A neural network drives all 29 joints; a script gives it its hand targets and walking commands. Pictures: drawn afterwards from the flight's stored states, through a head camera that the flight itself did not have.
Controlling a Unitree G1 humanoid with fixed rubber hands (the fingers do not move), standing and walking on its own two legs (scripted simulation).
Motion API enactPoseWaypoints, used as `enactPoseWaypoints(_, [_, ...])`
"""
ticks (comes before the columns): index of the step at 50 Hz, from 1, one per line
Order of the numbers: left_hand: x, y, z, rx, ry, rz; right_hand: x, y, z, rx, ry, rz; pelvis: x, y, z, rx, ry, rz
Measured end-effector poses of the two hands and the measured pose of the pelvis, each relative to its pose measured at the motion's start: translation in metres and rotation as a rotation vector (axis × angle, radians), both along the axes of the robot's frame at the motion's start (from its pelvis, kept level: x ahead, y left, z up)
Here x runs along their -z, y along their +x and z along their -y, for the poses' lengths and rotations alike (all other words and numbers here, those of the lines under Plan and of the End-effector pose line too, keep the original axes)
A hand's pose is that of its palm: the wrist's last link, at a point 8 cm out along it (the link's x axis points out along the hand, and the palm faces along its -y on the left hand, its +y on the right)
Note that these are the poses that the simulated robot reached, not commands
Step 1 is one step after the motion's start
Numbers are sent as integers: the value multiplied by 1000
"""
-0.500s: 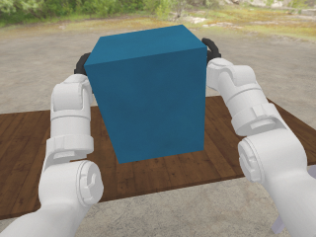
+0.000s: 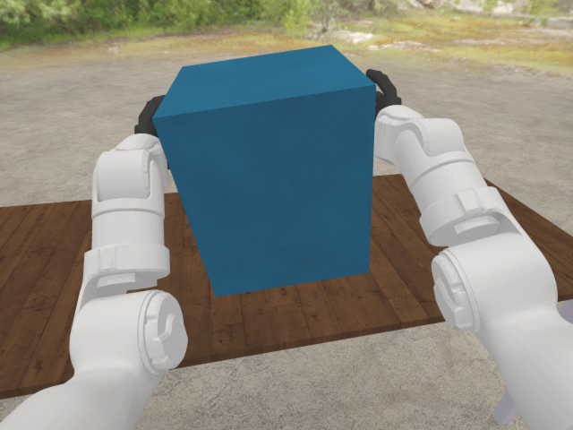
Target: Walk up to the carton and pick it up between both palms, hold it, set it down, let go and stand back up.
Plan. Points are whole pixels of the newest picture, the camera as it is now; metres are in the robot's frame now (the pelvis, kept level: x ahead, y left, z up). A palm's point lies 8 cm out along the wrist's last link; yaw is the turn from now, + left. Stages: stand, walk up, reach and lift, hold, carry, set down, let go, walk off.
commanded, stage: hold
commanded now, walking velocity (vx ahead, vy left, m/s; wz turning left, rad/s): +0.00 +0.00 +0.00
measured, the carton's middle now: (274, 168) +0.38 +0.00 +0.27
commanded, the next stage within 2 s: none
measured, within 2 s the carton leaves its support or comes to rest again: neither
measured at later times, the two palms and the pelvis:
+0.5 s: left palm (151, 150) +0.37 +0.15 +0.30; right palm (385, 123) +0.37 -0.15 +0.33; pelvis +0.00 +0.00 +0.00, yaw +0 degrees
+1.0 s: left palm (151, 150) +0.37 +0.15 +0.30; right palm (385, 123) +0.37 -0.15 +0.33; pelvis +0.00 +0.00 +0.00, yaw +0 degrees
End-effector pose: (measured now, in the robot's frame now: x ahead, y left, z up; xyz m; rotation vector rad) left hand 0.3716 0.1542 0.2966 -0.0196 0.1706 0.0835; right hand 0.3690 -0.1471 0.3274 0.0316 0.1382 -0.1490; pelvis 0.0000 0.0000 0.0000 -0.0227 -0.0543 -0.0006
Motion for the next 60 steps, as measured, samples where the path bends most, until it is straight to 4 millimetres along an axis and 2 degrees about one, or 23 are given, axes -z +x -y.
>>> enactPoseWaypoints(60, [-1,0,0,1,1,2,-1,0,0,2,0,-5,0,0,-1,1,-1,-3])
